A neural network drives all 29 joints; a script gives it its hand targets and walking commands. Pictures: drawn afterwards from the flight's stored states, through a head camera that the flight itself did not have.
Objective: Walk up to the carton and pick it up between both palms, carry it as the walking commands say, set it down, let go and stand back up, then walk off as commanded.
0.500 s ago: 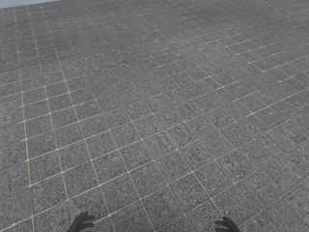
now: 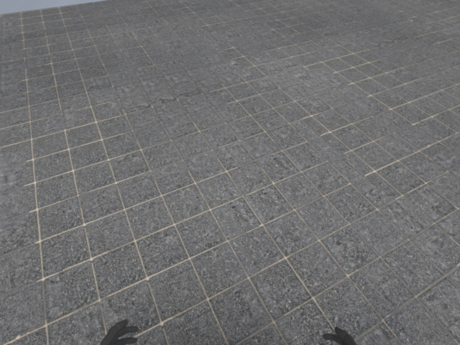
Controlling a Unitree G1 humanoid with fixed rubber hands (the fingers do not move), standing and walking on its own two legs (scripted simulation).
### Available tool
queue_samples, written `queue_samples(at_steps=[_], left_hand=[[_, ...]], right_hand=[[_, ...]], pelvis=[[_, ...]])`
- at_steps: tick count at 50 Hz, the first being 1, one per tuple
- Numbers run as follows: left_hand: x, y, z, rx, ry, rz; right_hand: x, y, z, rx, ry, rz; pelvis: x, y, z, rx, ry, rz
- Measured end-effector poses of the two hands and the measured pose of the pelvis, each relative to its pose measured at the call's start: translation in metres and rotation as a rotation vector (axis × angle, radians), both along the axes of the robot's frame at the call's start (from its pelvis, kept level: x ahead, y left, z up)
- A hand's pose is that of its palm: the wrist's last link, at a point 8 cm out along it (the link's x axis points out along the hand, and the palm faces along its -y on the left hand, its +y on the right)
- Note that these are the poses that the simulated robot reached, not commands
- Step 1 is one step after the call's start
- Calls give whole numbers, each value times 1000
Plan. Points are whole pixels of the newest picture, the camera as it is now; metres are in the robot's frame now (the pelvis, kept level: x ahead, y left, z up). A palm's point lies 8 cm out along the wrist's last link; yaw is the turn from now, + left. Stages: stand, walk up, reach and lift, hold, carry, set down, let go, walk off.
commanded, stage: stand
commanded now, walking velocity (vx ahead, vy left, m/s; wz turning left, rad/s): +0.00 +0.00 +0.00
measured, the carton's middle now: out of the picture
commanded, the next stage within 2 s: walk up in 0.60 s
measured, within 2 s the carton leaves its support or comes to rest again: neither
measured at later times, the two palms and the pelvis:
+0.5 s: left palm out of the picture +0.10 +0.22 -0.11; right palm out of the picture +0.10 -0.22 -0.11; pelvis +0.01 +0.00 +0.00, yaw +0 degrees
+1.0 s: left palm out of the picture +0.12 +0.22 -0.10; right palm out of the picture +0.02 -0.29 -0.12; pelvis +0.04 -0.03 +0.01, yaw -10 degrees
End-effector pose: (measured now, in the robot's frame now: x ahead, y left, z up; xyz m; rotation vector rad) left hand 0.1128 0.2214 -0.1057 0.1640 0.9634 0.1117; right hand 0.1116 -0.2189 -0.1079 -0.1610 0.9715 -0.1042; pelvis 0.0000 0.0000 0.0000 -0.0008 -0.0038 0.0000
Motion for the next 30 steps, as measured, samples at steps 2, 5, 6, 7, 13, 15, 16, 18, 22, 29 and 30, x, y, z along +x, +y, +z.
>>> queue_samples(at_steps=[2,5,6,7,13,15,16,18,22,29,30], left_hand=[[0,0,0,0,3,2],[-1,0,-1,0,10,6],[-2,0,-1,1,12,7],[-2,1,-1,1,15,8],[-4,1,-2,2,28,16],[-5,2,-3,3,32,18],[-5,2,-3,4,35,20],[-6,2,-3,4,40,23],[-9,2,-4,4,52,30],[-14,3,-6,5,76,40],[-15,3,-6,5,79,41]], right_hand=[[-1,0,0,0,5,-3],[-3,-1,-1,-2,12,-7],[-3,-2,-1,-2,14,-9],[-4,-2,-1,-2,16,-10],[-6,-4,-2,-6,30,-20],[-8,-4,-3,-7,35,-23],[-8,-5,-3,-7,38,-25],[-9,-5,-3,-8,43,-28],[-12,-5,-4,-8,55,-33],[-17,-6,-6,-8,77,-43],[-18,-6,-6,-8,81,-45]], pelvis=[[0,0,0,0,0,0],[1,0,1,0,1,0],[2,0,1,0,1,0],[2,0,1,0,1,0],[4,0,2,0,0,-1],[4,0,2,0,0,-1],[4,0,2,0,0,-1],[5,0,2,0,0,-1],[6,0,3,0,-1,-1],[8,-1,4,0,-4,-1],[8,-1,4,0,-4,-1]])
